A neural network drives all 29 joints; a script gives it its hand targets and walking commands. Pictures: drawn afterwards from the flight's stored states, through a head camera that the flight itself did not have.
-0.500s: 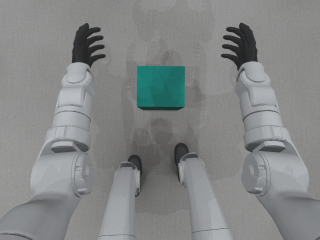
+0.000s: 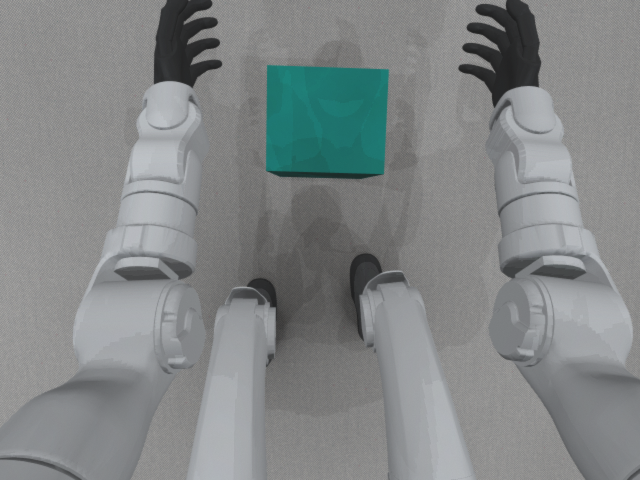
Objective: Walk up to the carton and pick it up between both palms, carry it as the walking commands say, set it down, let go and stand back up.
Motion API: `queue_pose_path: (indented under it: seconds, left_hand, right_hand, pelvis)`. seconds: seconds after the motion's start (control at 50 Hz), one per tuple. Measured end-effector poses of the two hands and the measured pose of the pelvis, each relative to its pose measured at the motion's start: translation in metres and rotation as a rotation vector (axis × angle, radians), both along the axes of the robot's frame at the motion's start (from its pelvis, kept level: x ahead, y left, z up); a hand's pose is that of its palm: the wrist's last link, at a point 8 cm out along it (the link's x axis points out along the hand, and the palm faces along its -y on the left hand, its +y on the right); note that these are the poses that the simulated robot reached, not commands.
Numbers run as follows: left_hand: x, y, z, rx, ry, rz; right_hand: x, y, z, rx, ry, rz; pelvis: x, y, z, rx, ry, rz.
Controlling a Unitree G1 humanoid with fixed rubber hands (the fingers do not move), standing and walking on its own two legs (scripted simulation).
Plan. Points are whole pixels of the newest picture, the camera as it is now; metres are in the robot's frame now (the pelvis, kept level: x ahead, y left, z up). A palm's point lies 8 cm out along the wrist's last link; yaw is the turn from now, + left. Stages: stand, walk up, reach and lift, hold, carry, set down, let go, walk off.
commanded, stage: reach and lift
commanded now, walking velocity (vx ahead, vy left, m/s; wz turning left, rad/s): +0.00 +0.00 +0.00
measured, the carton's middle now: (323, 133) +0.49 -0.05 -0.45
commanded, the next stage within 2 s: none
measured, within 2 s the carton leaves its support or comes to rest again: neither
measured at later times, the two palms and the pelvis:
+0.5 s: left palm (224, 103) +0.52 +0.10 -0.30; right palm (452, 109) +0.48 -0.23 -0.30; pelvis -0.03 +0.00 -0.13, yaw +1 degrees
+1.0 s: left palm (226, 114) +0.52 +0.11 -0.37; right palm (428, 120) +0.49 -0.22 -0.38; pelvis -0.04 +0.01 -0.20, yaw +0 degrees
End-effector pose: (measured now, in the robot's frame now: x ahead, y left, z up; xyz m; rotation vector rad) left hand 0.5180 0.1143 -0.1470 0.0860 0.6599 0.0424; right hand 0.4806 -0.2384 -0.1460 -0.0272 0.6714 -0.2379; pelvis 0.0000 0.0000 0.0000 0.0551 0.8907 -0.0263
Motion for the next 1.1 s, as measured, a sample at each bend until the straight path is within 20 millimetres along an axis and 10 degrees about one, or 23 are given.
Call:
queue_pose_path:
  seconds: [0.74, 1.1]
  left_hand:
    - [-0.002, -0.008, -0.220, -0.002, 0.053, -0.016]
    - [0.006, -0.011, -0.228, -0.024, 0.039, -0.044]
  right_hand:
    - [-0.007, 0.019, -0.235, 0.052, 0.071, 0.017]
    - [0.005, 0.017, -0.234, 0.052, 0.039, -0.001]
  pelvis:
    - [-0.044, 0.004, -0.181, -0.003, -0.321, 0.012]
    - [-0.044, 0.007, -0.201, -0.027, -0.344, 0.030]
